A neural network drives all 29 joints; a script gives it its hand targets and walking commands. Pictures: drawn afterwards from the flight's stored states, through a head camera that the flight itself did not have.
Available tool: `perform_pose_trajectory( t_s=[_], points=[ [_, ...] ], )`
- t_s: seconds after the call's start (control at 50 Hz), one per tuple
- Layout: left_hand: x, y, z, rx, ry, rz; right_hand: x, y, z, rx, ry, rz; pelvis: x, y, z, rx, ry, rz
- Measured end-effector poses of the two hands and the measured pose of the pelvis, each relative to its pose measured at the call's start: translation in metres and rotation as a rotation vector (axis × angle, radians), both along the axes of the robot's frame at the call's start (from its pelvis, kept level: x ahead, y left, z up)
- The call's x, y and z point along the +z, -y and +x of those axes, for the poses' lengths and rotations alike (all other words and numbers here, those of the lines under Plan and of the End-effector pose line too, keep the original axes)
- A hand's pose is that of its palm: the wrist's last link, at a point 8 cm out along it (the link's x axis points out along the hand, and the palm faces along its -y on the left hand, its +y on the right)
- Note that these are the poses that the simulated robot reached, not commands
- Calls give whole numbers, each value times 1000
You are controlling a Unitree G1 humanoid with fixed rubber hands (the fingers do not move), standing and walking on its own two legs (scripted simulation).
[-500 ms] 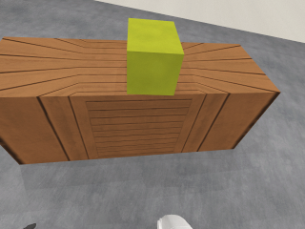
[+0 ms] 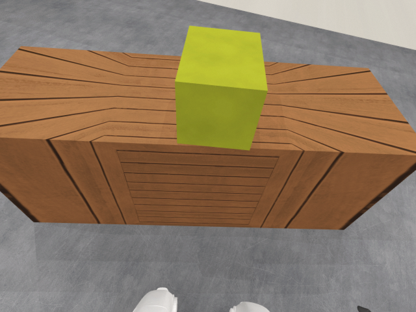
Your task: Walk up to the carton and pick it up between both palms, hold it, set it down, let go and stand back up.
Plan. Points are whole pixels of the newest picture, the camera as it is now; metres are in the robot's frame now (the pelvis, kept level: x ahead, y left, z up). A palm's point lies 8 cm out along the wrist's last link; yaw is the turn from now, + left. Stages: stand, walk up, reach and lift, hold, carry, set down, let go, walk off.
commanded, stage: walk up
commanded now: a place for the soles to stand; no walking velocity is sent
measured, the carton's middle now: (219, 87) +0.75 -0.01 -0.01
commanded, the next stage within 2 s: none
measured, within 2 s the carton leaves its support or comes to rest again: neither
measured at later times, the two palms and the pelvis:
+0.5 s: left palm (76, 297) +0.16 +0.26 -0.09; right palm (405, 297) +0.19 -0.41 -0.09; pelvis +0.11 -0.08 +0.00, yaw +4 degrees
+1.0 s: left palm (84, 270) +0.21 +0.26 -0.08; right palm (358, 241) +0.30 -0.34 -0.08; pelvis +0.15 -0.06 +0.03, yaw +4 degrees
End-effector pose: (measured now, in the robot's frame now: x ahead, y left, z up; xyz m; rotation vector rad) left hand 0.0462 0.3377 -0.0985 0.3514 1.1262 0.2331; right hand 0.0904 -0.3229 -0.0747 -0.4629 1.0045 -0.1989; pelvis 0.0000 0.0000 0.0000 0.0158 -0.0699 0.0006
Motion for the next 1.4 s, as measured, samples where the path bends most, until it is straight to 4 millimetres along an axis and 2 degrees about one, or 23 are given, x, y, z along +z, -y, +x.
perform_pose_trajectory(
  t_s=[0.04, 0.08, 0.2, 0.26, 0.32, 0.36, 0.44, 0.54, 0.62, 0.72, 0.84, 0.96, 1.1, 1.24, 1.4],
  points=[
    [-4, 3, 7, 12, -20, -2, 3, 4, 7, -1, 15, -11, -1, 1, 10, 0, -4, 8],
    [-5, 9, 23, -4, -16, -4, 7, 12, 8, -23, 15, -23, 0, 6, 19, -3, 0, 17],
    [0, 36, 92, -82, 61, -16, 15, 49, 2, -85, -7, -66, 1, 29, 41, -14, 6, 14],
    [5, 53, 125, -108, 110, -11, 10, 74, 2, -110, -30, -74, -3, 47, 55, -16, 3, 5],
    [6, 67, 142, -110, 159, 13, -3, 96, 12, -124, -61, -75, -12, 65, 69, -4, 6, -25],
    [5, 72, 141, -76, 171, 20, -8, 100, 27, -119, -70, -66, -13, 72, 78, 6, 6, -29],
    [7, 79, 126, 3, 136, 30, -13, 95, 67, -61, -67, -26, -7, 78, 94, 40, 16, -46],
    [5, 78, 104, 65, 57, 42, -16, 79, 117, 5, -74, 9, -2, 77, 111, 76, 9, -55],
    [-5, 72, 93, 98, -20, 39, -20, 60, 155, 36, -42, 28, -5, 71, 121, 83, 17, -26],
    [-9, 77, 103, 122, -59, 17, -21, 41, 186, 61, -19, 64, -2, 67, 129, 80, 4, -32],
    [-3, 89, 123, 85, -68, -4, -18, 24, 207, 46, -37, 117, 11, 68, 138, 78, -9, -30],
    [9, 85, 150, 64, -58, 0, -9, 19, 212, 20, -46, 136, 24, 62, 144, 68, -9, -25],
    [23, 79, 181, 49, -29, -10, 2, 21, 199, -27, -99, 125, 37, 58, 151, 58, -10, -28],
    [31, 84, 195, 39, -37, -39, 14, 23, 187, -62, -141, 121, 51, 55, 159, 49, -14, -27],
    [33, 87, 203, 29, -49, -58, 21, 22, 184, -87, -136, 121, 56, 52, 165, 40, -7, -22]
  ],
)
